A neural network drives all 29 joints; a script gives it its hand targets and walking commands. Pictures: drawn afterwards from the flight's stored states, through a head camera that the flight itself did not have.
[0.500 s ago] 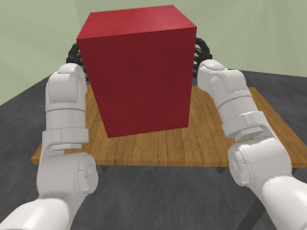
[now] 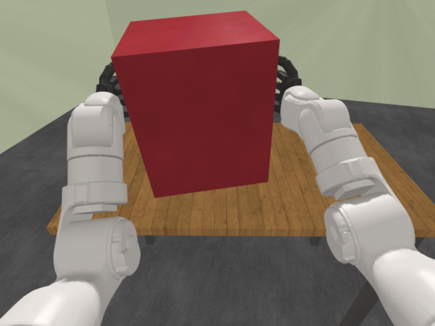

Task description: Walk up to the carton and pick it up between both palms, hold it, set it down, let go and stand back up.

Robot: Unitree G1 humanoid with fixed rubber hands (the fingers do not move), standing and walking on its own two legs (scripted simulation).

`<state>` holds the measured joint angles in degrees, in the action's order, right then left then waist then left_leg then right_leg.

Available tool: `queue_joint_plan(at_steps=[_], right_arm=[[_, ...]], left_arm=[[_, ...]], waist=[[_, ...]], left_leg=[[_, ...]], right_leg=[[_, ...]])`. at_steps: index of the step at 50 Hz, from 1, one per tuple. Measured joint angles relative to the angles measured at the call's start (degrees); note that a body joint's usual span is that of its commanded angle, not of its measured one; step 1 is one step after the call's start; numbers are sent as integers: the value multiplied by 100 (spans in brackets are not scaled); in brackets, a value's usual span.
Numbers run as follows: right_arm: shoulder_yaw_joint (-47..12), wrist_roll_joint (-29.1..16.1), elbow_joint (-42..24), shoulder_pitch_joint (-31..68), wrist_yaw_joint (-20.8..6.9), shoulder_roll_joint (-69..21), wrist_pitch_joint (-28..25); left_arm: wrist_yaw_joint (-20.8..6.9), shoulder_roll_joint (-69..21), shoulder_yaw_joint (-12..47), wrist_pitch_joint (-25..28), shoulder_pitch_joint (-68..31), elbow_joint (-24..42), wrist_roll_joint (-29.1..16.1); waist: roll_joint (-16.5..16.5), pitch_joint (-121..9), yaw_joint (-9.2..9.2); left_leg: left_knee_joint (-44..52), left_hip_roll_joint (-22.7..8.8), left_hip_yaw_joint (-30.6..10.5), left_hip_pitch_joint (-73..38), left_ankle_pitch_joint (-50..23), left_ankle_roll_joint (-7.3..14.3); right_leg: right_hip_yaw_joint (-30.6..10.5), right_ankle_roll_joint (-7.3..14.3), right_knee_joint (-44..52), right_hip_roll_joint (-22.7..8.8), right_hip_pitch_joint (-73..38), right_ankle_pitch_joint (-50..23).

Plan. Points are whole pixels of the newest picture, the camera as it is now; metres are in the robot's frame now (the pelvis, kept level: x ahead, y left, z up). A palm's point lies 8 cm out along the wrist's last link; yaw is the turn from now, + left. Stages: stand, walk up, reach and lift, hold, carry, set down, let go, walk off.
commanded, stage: hold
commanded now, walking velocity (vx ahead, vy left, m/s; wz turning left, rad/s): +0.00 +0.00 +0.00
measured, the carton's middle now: (200, 103) +0.41 +0.01 +0.27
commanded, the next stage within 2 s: none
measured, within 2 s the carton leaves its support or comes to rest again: neither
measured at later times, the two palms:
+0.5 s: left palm (107, 104) +0.37 +0.16 +0.29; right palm (288, 95) +0.37 -0.14 +0.30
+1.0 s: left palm (108, 104) +0.37 +0.16 +0.29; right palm (289, 96) +0.37 -0.14 +0.29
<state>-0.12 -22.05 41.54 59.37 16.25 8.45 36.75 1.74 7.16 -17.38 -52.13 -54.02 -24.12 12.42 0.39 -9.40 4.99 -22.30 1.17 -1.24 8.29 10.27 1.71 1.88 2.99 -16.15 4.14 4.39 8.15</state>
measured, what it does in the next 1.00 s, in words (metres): stands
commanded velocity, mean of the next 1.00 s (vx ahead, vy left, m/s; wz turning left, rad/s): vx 0.00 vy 0.00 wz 0.00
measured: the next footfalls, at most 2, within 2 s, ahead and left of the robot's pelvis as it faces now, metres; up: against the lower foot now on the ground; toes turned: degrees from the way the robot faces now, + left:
none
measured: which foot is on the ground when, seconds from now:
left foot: down 0.00-1.00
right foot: down 0.00-1.00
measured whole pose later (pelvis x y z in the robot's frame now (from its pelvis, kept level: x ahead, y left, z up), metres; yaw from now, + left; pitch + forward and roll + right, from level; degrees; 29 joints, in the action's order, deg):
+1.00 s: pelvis +0.00 +0.00 +0.00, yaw +0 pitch -3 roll -1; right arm -1.1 -22.5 42.7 60.0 16.5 8.8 37.3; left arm 1.8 7.2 -17.9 -51.4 -54.4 -25.8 12.1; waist 0.6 -10.4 4.7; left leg -22.2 1.2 -1.8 8.7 10.2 1.5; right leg 1.1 3.1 -15.8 4.6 4.7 8.0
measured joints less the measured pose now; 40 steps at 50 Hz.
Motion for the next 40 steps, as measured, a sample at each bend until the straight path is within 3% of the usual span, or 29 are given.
queue_joint_plan(at_steps=[10,40], right_arm=[[6,41,227,157,-34,16,-14],[-119,-40,145,74,8,46,24]], left_arm=[[-16,-24,-151,60,-171,-238,75],[-14,-26,-96,73,-48,-164,27]], waist=[[10,-3,-34],[6,-53,-17]], left_leg=[[82,1,11,-43,-43,-4],[38,4,-49,-1,-12,-17]], right_leg=[[-41,3,39,5,-17,-29],[-62,11,29,30,4,-8]])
